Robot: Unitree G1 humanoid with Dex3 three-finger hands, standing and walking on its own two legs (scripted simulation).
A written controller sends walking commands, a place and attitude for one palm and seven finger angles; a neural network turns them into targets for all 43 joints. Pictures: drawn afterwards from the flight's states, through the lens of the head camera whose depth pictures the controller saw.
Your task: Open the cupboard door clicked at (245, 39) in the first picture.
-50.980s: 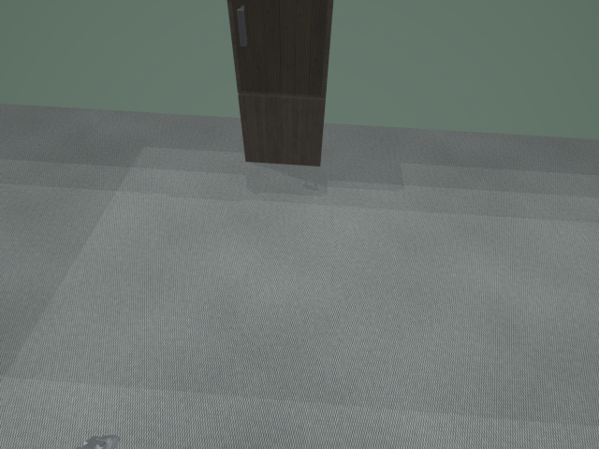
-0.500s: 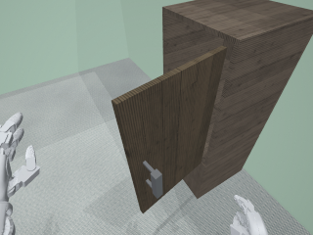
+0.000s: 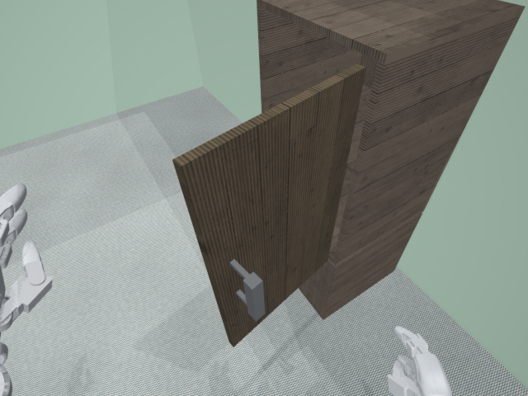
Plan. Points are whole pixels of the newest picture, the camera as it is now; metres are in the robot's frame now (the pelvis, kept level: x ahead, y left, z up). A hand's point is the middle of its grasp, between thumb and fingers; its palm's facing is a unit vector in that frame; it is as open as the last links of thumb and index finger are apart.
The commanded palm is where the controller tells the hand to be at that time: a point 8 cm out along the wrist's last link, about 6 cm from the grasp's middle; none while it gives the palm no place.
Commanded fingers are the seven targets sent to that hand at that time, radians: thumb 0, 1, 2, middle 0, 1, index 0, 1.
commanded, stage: step back with the hand held close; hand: left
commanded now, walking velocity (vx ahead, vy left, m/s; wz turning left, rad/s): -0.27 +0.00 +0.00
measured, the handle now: (246, 289) +0.32 +0.07 -0.07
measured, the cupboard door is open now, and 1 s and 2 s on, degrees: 100 100 100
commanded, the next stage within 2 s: stop stepping back and stand still in 1.14 s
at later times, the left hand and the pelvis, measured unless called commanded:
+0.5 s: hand (5, 337) +0.14 +0.29 +0.15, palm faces +0.38 -0.77 -0.52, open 7.4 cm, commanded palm +0.08 +0.32 +0.17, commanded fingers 0.00 0.90 0.90 -0.20 -0.30 -0.20 -0.30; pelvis -0.06 +0.02 -0.01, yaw +0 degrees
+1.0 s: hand out of the picture +0.08 +0.30 +0.16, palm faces +0.44 -0.73 -0.52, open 7.4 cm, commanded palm +0.00 +0.33 +0.17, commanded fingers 0.00 0.90 0.90 -0.20 -0.30 -0.20 -0.30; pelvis -0.12 +0.02 -0.02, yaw +3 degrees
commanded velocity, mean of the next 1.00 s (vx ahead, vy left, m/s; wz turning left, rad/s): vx -0.32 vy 0.00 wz -0.02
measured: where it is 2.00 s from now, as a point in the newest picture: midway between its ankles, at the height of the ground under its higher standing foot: outside the picture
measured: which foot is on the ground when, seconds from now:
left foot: down 0.00-1.00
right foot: down 0.00-0.90, up 0.92-1.00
